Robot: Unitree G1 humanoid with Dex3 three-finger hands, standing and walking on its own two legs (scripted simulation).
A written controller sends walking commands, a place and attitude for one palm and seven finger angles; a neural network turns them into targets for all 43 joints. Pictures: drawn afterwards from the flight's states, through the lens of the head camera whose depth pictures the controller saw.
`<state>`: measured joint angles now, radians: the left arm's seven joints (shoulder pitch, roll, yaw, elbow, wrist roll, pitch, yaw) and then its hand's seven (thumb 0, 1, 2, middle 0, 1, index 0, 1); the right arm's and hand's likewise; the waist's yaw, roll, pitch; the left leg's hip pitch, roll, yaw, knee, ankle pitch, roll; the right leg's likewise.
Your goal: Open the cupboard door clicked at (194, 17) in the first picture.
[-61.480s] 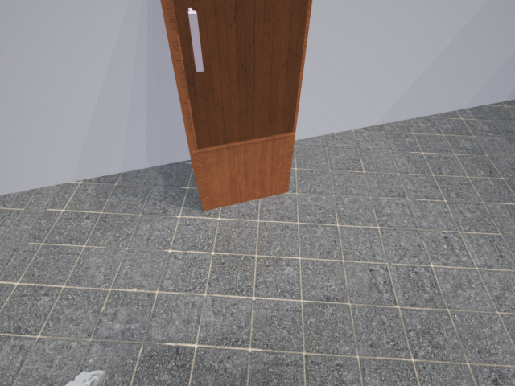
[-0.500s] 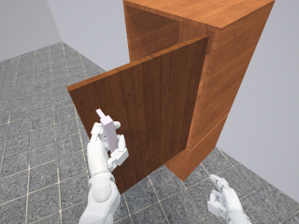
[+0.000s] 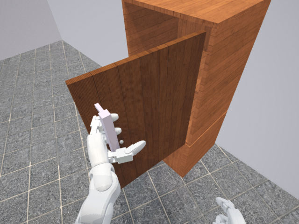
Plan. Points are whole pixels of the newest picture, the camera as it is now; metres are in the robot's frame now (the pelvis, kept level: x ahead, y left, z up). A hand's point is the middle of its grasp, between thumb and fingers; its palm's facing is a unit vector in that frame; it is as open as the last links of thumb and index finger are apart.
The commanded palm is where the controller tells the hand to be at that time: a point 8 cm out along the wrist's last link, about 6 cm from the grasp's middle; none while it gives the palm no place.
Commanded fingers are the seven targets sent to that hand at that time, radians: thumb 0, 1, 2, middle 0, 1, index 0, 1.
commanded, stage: open thumb and fingers to let go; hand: left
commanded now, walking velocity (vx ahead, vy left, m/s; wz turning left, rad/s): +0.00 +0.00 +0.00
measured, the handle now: (107, 131) +0.33 +0.15 +0.10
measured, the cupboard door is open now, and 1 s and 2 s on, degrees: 83 85 84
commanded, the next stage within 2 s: slide the hand sideways off the handle in 0.38 s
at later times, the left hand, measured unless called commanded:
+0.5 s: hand (119, 141) +0.29 +0.10 +0.11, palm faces +0.34 -0.94 -0.01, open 14.4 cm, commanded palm +0.25 +0.14 +0.10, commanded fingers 0.00 -0.50 0.30 -0.15 -0.30 -0.15 -0.30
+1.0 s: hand (116, 153) +0.26 +0.11 +0.10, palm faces -0.09 -1.00 -0.02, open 15.9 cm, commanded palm +0.22 +0.17 +0.10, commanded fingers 0.00 -0.50 0.30 -0.15 -0.30 -0.15 -0.30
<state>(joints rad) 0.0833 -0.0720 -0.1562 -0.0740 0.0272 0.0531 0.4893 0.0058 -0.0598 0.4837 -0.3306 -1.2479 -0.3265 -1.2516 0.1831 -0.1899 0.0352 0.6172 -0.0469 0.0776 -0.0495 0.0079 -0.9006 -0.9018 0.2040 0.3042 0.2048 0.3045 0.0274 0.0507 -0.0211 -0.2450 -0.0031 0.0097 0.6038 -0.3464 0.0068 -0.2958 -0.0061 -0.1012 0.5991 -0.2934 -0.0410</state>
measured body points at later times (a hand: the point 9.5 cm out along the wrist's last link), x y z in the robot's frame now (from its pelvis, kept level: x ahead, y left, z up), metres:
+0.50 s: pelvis -0.02 +0.01 +0.00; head -0.02 +0.00 +0.45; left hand +0.27 +0.15 +0.11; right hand +0.18 -0.18 -0.09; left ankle -0.01 +0.11 -0.73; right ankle +0.02 -0.09 -0.73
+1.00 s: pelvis -0.02 +0.02 +0.00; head -0.03 +0.01 +0.45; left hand +0.26 +0.16 +0.11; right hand +0.16 -0.18 -0.08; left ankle -0.01 +0.11 -0.73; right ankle +0.02 -0.09 -0.73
